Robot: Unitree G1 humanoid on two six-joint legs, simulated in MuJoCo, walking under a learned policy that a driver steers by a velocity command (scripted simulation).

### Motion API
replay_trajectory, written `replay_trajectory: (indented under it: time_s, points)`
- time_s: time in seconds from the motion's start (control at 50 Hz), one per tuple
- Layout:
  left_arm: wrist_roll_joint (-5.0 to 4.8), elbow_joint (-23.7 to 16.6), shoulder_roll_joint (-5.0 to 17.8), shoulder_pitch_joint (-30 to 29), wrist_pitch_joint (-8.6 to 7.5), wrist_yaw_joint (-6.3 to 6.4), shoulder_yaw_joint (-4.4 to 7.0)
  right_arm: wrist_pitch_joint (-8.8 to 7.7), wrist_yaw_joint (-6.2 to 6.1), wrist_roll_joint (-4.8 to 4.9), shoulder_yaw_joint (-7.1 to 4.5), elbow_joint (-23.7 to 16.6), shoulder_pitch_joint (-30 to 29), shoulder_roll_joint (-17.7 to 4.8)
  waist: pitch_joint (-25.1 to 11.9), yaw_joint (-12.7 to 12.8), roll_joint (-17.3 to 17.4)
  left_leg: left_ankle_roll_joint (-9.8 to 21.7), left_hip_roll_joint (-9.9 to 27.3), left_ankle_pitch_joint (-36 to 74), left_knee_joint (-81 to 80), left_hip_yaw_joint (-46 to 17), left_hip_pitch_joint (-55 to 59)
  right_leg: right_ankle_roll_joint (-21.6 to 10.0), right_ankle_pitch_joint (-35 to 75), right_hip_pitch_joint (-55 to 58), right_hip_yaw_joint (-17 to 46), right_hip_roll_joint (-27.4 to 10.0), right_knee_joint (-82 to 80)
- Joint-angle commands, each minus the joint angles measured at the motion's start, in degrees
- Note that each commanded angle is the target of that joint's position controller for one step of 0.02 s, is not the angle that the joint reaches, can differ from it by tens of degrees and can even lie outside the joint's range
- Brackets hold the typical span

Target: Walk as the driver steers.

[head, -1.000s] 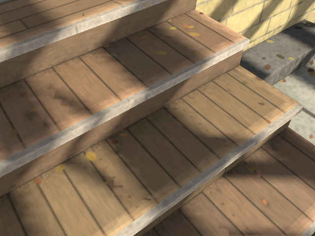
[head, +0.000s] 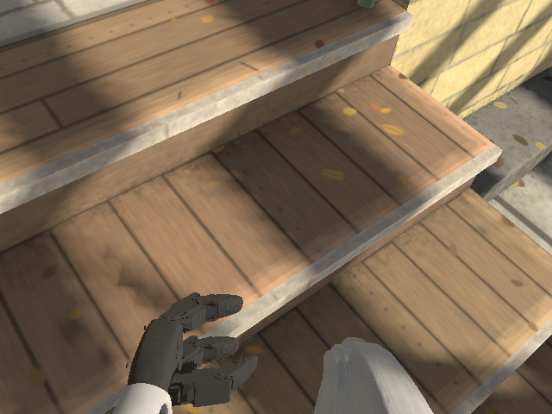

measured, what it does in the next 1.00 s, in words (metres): climbs: right foot 0.17 m higher, then left foot 0.17 m higher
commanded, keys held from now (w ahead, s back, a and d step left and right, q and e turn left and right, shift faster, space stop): w+shift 0.90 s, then w+q+shift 0.10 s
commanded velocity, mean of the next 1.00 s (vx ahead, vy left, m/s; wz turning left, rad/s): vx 0.99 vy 0.00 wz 0.02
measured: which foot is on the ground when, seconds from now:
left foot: down 0.00-0.10, up 0.12-0.50, down 0.52-0.94, up 0.96-1.00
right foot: up 0.00-0.06, down 0.08-0.50, up 0.52-0.80, down 0.82-0.94, up 0.96-1.00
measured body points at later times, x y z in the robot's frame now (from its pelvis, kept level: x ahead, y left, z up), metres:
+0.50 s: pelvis +0.45 +0.03 +0.19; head +0.47 +0.02 +0.64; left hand +0.34 +0.25 +0.06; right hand +0.77 -0.05 +0.21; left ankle +0.60 +0.12 -0.39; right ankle +0.25 -0.04 -0.54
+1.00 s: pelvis +0.94 +0.01 +0.34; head +1.00 +0.01 +0.78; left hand +1.29 +0.12 +0.33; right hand +0.75 -0.20 +0.24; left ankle +0.66 +0.16 -0.31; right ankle +0.90 -0.14 -0.36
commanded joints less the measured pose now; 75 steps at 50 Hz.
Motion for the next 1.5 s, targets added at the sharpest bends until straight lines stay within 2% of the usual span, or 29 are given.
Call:
replay_trajectory:
  time_s: [0.02,0.08,0.1,0.12,0.14,0.22,0.3,0.42,0.5,0.54,0.58,0.66,0.74,0.8,0.9,0.94,0.98,1.02,1.04,1.06,1.12,1.16,1.22,1.24,1.26,1.28,1.38,1.46,1.5]
  points:
    - [-1.96,-6.07,1.69,-8.0,-1.23,-0.95,-0.26,-1.07,-1.03,1.94,-0.25,-3.99,1.73,-8.05,-3.95,4.09,1.98,0.9,12.85,97.21,-2.71,-1.38,-14.25,-2.15,3.19,39.06,-8.92,6.05,-23.92]
    - [-1.37,0.6,13.59,19.59,0.58,1.71,5.6,-3.13,-0.76,0.76,-5.07,-9.64,-8.03,-21.03,-20.03,18.19,16.34,0.37,19.33,135.06,36.21,-3.59,-6.75,-6.39,-7.29,60.5,3.23,9.25,-33.58]
    - [0.6,4.3,17.44,26.9,-0.19,2.18,7.82,-4.05,0.33,3.52,-4.87,-12.17,-8.73,-17.42,-22.92,20.01,7.94,0.52,12.52,115.8,58.22,-3.75,-24.18,-11.94,-19.4,74.85,22.25,0.55,-44.61]
    - [0.5,6.27,20.77,30.61,-1.02,1.75,9.59,-5.21,2.6,2.72,-4.86,-16.11,-14.89,-14.38,-24.59,20.21,-5.36,-0.64,-6.51,42.33,89.75,-4.87,-38.51,-18.34,-27.89,77.46,54.83,-11.39,-67.78]
    - [0.24,7.31,18.39,22.38,-1.57,1.63,9.35,-6.32,3.06,-0.16,-4.71,-18.47,-17.42,-10.2,-24.16,13.78,-3.7,0.93,-6.32,20.01,105.9,-13.0,-45.45,-14.39,-24.47,74.88,69.78,-12.43,-81.19]
    - [2.71,20.54,3.08,25.29,-5.49,3.24,4.76,-1.38,1.64,-2.69,2.61,-29.79,-27.78,6.91,0.19,1.86,9.34,4.73,0.94,5.25,125.55,-16.27,-66.88,-9.22,-6.04,53.24,45.0,-10.9,-79.1]
    - [2.02,23.74,6.48,24.85,-8.43,0.71,3.74,3.21,0.29,-0.05,3.59,-31.61,-33.72,3.87,9.41,-1.08,5.08,1.57,1.69,2.62,108.97,-8.29,-70.24,-3.11,12.19,40.19,21.79,-4.78,-86.01]
    - [-0.69,24.49,13.02,37.47,-7.24,2.47,5.15,2.12,1.77,-2.87,5.44,-38.96,-53.54,1.78,0.85,4.57,2.82,3.46,6.75,-1.42,81.39,4.08,-62.12,-0.75,43.46,59.73,15.02,-4.44,-97.65]
    - [-1.45,17.95,25.33,32.7,-9.22,2.79,8.8,2.98,1.22,1.07,0.26,-28.66,-27.45,-6.24,-19.14,-7.54,-13.97,4.36,-4.39,-9.01,58.65,6.39,-22.99,-2.73,117.48,69.53,12.89,-10.74,-62.21]
    - [-2.64,9.81,13.41,24.32,-11.06,-0.46,7.82,2.48,0.99,-2.04,-4.45,-21.52,-15.77,-18.99,-24.56,-8.1,13.01,15.23,15.18,-17.68,31.11,-42.7,-4.26,2.73,25.14,41.05,17.27,8.16,-11.83]
    - [0.28,4.15,7.11,23.67,-10.99,-0.54,5.91,1.79,1.66,-1.26,-4.05,-18.4,-23.36,-12.71,-11.16,0.08,0.6,10.59,17.85,-30.44,17.8,-51.22,-14.82,-0.01,21.68,26.61,23.36,4.97,0.95]
    - [1.59,0.18,0.07,19.83,-5.01,1.87,2.7,-0.97,1.76,-3.52,-1.03,-8.36,-20.67,-1.08,1.53,6.95,-0.32,6.0,14.26,-8.26,15.64,-27.83,-31.55,-0.75,8.33,16.63,22.64,3.32,15.95]
    - [1.64,-2.89,10.91,13.58,-3.36,1.07,4.48,-2.73,2.18,-1.67,-2.11,-9.93,-26.49,-8.29,5.66,10.72,-1.74,4.39,10.11,7.06,2.09,-10.01,-38.48,3.28,14.33,24.56,19.55,-0.86,-15.02]
    - [2.25,-1.96,7.69,11.74,-2.03,1.19,4.07,-4.39,1.36,-0.85,-2.75,-5.24,-13.45,-11.35,0.08,6.66,4.35,5.15,8.88,35.82,0.4,-4.67,-18.23,1.49,11.43,23.15,7.1,-1.76,-17.0]
    - [2.81,-12.98,2.81,-24.72,-7.36,0.13,0.2,-0.13,-1.62,-7.26,-3.06,1.25,19.92,-10.46,2.37,-12.29,9.0,5.92,14.13,96.79,19.96,-9.73,35.42,-2.44,-30.16,-24.65,1.48,0.39,-9.1]
    - [1.47,-13.0,3.17,-16.14,-10.79,-0.3,-0.35,-0.56,-3.3,-8.8,-2.31,-0.73,12.14,-6.86,-10.0,-2.49,8.54,-0.43,7.58,114.72,39.66,-8.4,19.58,-3.38,-23.76,13.63,6.8,3.2,-41.86]
    - [-2.21,0.09,12.95,19.88,-10.41,-1.4,6.06,-2.02,-2.62,-0.83,-5.0,-12.2,-12.99,-17.23,-25.26,15.38,1.72,-1.68,8.21,71.6,57.54,-15.65,-21.57,3.65,35.19,86.71,16.33,-3.45,-78.76]
    - [3.72,8.62,18.31,31.84,-6.69,-0.22,8.45,-4.42,-2.0,4.61,-5.75,-19.22,-28.28,-13.89,-7.72,17.75,-11.31,2.78,-4.45,-13.15,96.84,-9.07,-72.98,2.35,86.39,116.9,17.83,-14.88,-74.37]
    - [5.91,11.93,22.9,48.05,-5.12,1.35,9.86,-6.44,-2.47,7.69,-4.5,-23.92,-31.12,-7.32,-24.29,24.0,-19.72,2.95,-7.53,-27.13,122.63,-12.07,-90.62,-2.65,142.56,142.51,23.22,-31.13,-49.95]
    - [5.68,14.47,21.45,52.68,-3.91,2.48,9.52,-6.36,-1.84,6.87,-4.54,-27.07,-39.11,-9.14,-29.07,27.74,-14.01,3.66,-6.5,-21.97,132.66,-13.37,-102.23,-4.34,116.11,145.33,24.5,-30.96,-57.08]
    - [8.07,22.34,11.57,41.79,-7.16,2.51,7.14,-1.55,-3.14,0.93,1.52,-37.45,-51.87,3.06,-1.58,14.2,-17.3,4.5,-2.28,-37.0,147.31,-16.8,-120.56,-1.09,78.29,117.17,23.29,-24.85,-76.17]
    - [4.19,19.69,9.14,16.26,-8.71,1.26,4.77,2.57,-1.45,-0.06,2.1,-39.87,-42.33,2.33,15.55,-6.99,-8.97,5.1,1.58,-39.51,108.09,-10.92,-99.57,6.38,69.7,77.16,1.88,-23.34,-96.6]
    - [-6.98,10.31,28.7,5.37,-10.67,5.13,11.1,4.97,3.76,-3.36,-3.26,-22.09,7.48,-11.48,-15.44,-29.18,-3.93,0.7,-14.59,13.02,77.19,6.51,3.0,0.89,118.99,39.37,-0.29,-13.94,-79.61]
    - [-7.13,6.73,35.39,1.96,-11.62,5.33,12.93,6.87,2.86,-3.42,-6.68,-18.88,16.52,-18.37,-23.66,-34.93,-4.68,0.85,-16.85,5.54,72.42,-0.19,10.97,0.91,129.43,40.99,5.08,-13.37,-51.06]
    - [-4.87,6.08,24.75,-1.26,-10.71,2.28,11.01,7.06,3.67,-2.58,-9.1,-22.1,-0.17,-28.31,-20.2,-28.0,18.91,14.96,-7.3,0.88,47.48,-28.14,-4.29,5.24,45.53,41.56,4.0,4.6,6.28]
    - [-0.14,0.95,17.87,7.23,-10.57,-2.04,8.81,7.77,2.4,-0.33,-6.56,-23.48,-13.12,-24.64,-32.46,-11.3,41.5,19.34,0.07,11.34,26.91,-52.75,-0.8,4.71,4.2,36.43,15.18,13.58,22.75]
    - [4.47,-6.98,7.0,12.89,-6.7,1.06,1.27,3.9,-0.58,-1.48,-3.94,-17.81,-18.73,-16.18,3.28,3.33,3.57,17.21,0.81,25.33,27.98,-47.31,-27.37,5.35,-9.5,12.33,18.83,4.37,26.16]
    - [2.21,-13.28,16.63,1.39,-5.61,2.82,1.84,1.1,0.93,-0.43,-3.62,-16.86,-26.08,-20.05,11.15,8.71,-3.31,9.69,-5.47,27.48,8.28,-30.21,-53.03,8.68,-6.4,40.57,12.17,2.19,-34.74]
    - [0.44,-8.38,15.04,13.45,-4.76,2.0,2.39,0.51,0.78,1.55,-4.16,-15.81,-27.31,-19.13,-4.61,11.34,-1.92,7.34,-8.34,23.9,11.35,-25.8,-53.09,9.42,34.55,75.24,13.78,1.42,-52.88]
Velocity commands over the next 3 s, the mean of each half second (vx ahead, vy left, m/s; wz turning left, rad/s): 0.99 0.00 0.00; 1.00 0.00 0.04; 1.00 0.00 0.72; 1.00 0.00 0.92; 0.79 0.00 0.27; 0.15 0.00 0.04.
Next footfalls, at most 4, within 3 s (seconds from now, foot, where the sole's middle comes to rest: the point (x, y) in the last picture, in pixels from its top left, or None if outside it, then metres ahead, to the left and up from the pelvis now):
0.08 right None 0.28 -0.04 -0.60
0.52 left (185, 261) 0.65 0.13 -0.43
0.82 right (301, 96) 0.93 -0.11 -0.26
1.02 right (314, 161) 0.92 -0.16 -0.44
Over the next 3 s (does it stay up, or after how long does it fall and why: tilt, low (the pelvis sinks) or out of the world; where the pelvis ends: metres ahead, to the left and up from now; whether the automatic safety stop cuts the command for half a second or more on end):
stays up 2.57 0.59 0.50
